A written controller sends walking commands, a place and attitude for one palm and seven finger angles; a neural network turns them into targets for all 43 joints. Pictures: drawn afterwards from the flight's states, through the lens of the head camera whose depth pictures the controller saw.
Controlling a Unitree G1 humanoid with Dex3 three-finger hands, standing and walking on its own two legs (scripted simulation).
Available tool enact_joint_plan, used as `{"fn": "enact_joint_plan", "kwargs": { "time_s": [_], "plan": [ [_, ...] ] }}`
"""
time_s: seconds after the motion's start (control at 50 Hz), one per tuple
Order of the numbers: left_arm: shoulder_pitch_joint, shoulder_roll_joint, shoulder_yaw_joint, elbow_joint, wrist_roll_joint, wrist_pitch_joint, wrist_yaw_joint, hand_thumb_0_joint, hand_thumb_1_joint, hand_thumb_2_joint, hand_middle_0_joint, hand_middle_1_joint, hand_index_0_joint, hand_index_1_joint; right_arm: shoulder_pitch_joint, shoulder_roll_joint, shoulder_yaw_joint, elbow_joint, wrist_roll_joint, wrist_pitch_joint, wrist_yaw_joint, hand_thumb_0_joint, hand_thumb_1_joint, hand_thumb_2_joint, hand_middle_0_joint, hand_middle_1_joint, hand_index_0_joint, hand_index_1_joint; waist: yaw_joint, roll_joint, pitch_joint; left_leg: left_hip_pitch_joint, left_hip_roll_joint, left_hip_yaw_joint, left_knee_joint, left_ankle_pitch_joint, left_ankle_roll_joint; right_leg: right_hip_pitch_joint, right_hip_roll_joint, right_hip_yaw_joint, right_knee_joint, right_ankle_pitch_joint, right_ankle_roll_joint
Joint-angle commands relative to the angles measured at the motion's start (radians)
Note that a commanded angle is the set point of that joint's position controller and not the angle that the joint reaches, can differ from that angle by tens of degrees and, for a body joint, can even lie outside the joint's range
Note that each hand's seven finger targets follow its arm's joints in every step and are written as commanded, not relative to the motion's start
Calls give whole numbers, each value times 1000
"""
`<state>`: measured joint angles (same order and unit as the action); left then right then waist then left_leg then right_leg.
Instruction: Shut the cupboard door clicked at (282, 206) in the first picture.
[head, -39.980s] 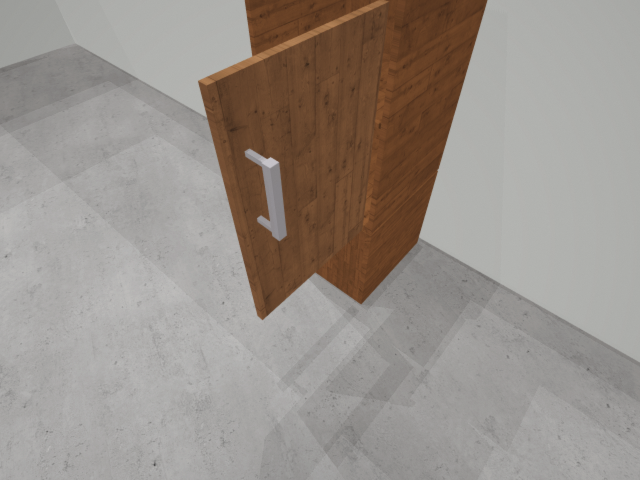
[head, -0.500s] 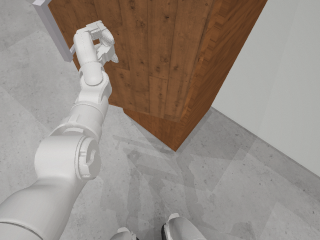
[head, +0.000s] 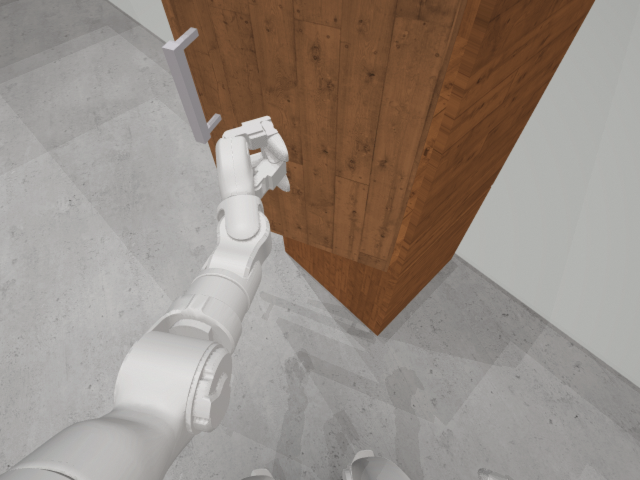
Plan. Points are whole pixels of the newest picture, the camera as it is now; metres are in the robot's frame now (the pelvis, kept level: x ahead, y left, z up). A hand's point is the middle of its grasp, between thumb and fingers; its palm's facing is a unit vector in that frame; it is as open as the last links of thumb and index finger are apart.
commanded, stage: draw the hand back to the body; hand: left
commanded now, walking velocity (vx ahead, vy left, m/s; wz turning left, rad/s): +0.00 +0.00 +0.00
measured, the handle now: (196, 89) +0.66 +0.14 +0.09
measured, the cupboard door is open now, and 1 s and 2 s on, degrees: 23 23 23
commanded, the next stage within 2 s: step back with the hand held close in 1.64 s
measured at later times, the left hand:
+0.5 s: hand (197, 204) +0.39 +0.10 +0.14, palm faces +0.10 -0.99 -0.01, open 3.1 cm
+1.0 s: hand (10, 326) +0.26 +0.22 +0.18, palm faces +0.25 -0.92 -0.30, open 4.2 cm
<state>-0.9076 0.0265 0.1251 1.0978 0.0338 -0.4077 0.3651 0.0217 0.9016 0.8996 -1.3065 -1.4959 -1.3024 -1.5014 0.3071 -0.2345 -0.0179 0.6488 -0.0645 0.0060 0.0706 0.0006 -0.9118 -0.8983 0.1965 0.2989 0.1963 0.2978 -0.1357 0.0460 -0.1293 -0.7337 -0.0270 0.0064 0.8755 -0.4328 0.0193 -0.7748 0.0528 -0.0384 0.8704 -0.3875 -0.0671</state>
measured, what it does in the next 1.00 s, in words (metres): rises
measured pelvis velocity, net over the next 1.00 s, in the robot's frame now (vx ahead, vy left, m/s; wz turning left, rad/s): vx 0.02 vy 0.02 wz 0.03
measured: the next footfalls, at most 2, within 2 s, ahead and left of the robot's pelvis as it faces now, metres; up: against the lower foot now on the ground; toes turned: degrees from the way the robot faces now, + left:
none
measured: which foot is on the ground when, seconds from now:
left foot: down 0.00-1.00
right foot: down 0.00-1.00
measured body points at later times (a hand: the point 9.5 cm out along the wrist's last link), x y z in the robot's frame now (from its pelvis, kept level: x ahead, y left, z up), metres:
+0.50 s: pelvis +0.00 +0.00 +0.03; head +0.02 -0.02 +0.48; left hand +0.38 +0.15 +0.15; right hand +0.09 -0.25 -0.09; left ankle -0.01 +0.11 -0.69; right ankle +0.01 -0.07 -0.69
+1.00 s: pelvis +0.02 +0.02 +0.05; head +0.00 -0.02 +0.50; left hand +0.24 +0.26 +0.20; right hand +0.23 -0.17 -0.03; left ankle -0.01 +0.11 -0.69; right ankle +0.01 -0.07 -0.69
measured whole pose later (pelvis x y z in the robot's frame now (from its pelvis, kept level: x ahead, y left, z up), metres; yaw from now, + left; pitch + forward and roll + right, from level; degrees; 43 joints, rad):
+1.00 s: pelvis +0.02 +0.02 +0.05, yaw +2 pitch -3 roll +0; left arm 0.24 0.27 0.09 -0.22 -0.06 -0.03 0.06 0.02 0.90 0.90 -0.80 -0.94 -0.80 -0.95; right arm 0.16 -0.21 0.08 0.56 0.02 0.03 -0.06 0.01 -0.91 -0.90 0.20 0.30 0.20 0.30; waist 0.06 0.09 -0.01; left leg -0.08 -0.05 -0.02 0.40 -0.26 0.04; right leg -0.11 0.03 -0.04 0.40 -0.24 -0.04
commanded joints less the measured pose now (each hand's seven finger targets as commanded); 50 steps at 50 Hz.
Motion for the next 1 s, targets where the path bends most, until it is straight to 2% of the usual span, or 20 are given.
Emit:
{"fn": "enact_joint_plan", "kwargs": {
  "time_s": [0.0,0.02,0.04,0.08,0.12,0.2,0.26,0.28,0.32,0.36,0.46,0.52,0.54,0.56,0.6,0.62,0.66,0.7,0.82,0.98],
  "plan": [
    [-538,147,21,-166,-7,-67,-3,0,900,900,-1300,-1500,-1300,-1500,158,-130,-45,-40,1,-15,-13,0,-900,-900,200,300,200,300,-56,-121,-387,90,-17,3,-63,191,20,302,-39,74,-133,349,72],
    [-564,132,8,-163,-13,-69,-10,0,900,900,-1300,-1500,-1300,-1500,155,-128,-44,-37,2,-19,-13,0,-900,-900,200,300,200,300,-67,-111,-400,94,-17,2,-60,193,20,294,-41,74,-130,354,73],
    [-557,128,6,-149,-14,-70,-17,0,900,900,-1300,-1500,-1300,-1500,159,-127,-45,-34,3,-23,-12,0,-900,-900,200,300,200,300,-62,-100,-396,99,-16,0,-58,192,18,281,-39,69,-128,343,69],
    [-445,183,62,-159,-25,-70,-31,0,900,900,-1300,-1500,-1300,-1500,161,-134,-44,-55,6,-25,-12,0,-900,-900,200,300,200,300,-14,-107,-434,104,-16,6,-77,217,17,343,-36,70,-129,365,62],
    [-354,190,70,-214,-33,-67,-52,0,900,900,-1300,-1500,-1300,-1500,156,-132,-42,-78,13,-22,-12,0,-900,-900,200,300,200,300,17,-89,-449,127,-15,14,-99,251,15,390,-34,67,-133,405,58],
    [-180,200,65,-408,-63,-31,-92,0,900,900,-1300,-1500,-1300,-1500,133,-135,-45,-125,35,-15,-21,0,-900,-900,200,300,200,300,58,-146,-439,174,-8,26,-152,273,19,492,-29,71,-181,429,58],
    [-102,174,22,-616,-94,-5,-122,0,900,900,-1300,-1500,-1300,-1500,90,-128,-45,-147,54,-24,-33,0,-900,-900,200,300,200,300,70,-124,-397,243,-5,33,-191,286,23,523,-29,68,-223,438,60],
    [-40,201,47,-642,-105,11,-129,0,900,900,-1300,-1500,-1300,-1500,77,-130,-45,-151,57,-25,-39,0,-900,-900,200,300,200,300,82,-158,-374,242,-3,37,-201,279,25,542,-31,74,-242,432,65],
    [-14,188,6,-741,-108,34,-151,0,900,900,-1300,-1500,-1300,-1500,38,-122,-38,-155,69,-33,-51,0,-900,-900,200,300,200,300,78,-108,-324,287,0,39,-228,266,26,525,-35,73,-269,393,66],
    [43,173,-24,-783,-117,69,-173,0,900,900,-1300,-1500,-1300,-1500,8,-120,-34,-158,77,-42,-60,0,-900,-900,200,300,200,300,80,-102,-259,317,4,34,-253,238,26,503,-35,66,-299,326,63],
    [223,186,-27,-917,-161,159,-233,0,900,900,-1273,-1470,-1273,-1470,-79,-112,-18,-183,100,-58,-87,0,-900,-900,200,300,200,300,119,-82,-199,381,3,27,-304,232,23,536,-45,66,-349,276,56],
    [327,172,-48,-1022,-177,212,-270,0,900,900,-1190,-1380,-1190,-1380,-123,-103,-8,-204,112,-64,-96,0,-900,-900,200,300,200,300,135,-62,-178,437,6,18,-327,281,22,560,-47,48,-348,334,51],
    [365,177,-48,-1053,-182,231,-281,0,900,900,-1163,-1350,-1163,-1350,-136,-103,-4,-210,115,-64,-99,0,-900,-900,200,300,200,300,141,-79,-169,448,6,14,-335,290,21,571,-46,42,-349,344,50],
    [433,257,-113,-1114,-106,223,-292,0,900,900,-1135,-1320,-1135,-1320,-152,-82,2,-210,114,-42,-105,0,-900,-900,200,300,200,300,120,-114,-156,466,8,1,-384,287,22,627,-80,85,-389,374,77],
    [542,282,-82,-1144,-111,243,-304,0,900,900,-1080,-1260,-1080,-1260,-185,-85,10,-220,115,-18,-120,0,-900,-900,200,300,200,300,138,-119,-100,480,10,-2,-414,292,26,658,-83,86,-423,380,78],
    [543,278,-92,-1174,-107,249,-309,0,900,900,-1053,-1230,-1053,-1230,-205,-77,19,-222,116,-10,-126,0,-900,-900,200,300,200,300,133,-83,-54,504,12,-2,-433,296,24,639,-78,74,-435,360,69],
    [557,280,-96,-1233,-103,262,-314,0,900,900,-997,-1170,-997,-1170,-224,-74,28,-229,111,-5,-132,0,-900,-900,200,300,200,300,131,-75,-18,544,13,-8,-457,294,24,628,-68,61,-462,317,60],
    [614,319,-61,-1297,-100,274,-311,0,900,900,-943,-1110,-943,-1110,-226,-77,31,-229,104,-3,-138,0,-900,-900,200,300,200,300,141,-42,-28,580,17,-18,-475,342,23,663,-63,50,-474,347,49],
    [791,347,-14,-1481,-94,304,-302,0,900,900,-777,-930,-777,-930,-242,-69,43,-241,90,-9,-136,0,-900,-900,200,300,200,300,153,23,-51,659,26,-28,-504,480,11,721,-62,28,-488,440,43],
    [1011,411,112,-1572,-96,317,-281,0,900,900,-558,-690,-558,-690,-258,-70,40,-234,79,-22,-136,0,-900,-900,200,300,200,300,173,-33,12,636,31,-43,-523,488,-3,731,-57,10,-506,408,43]
  ]
}}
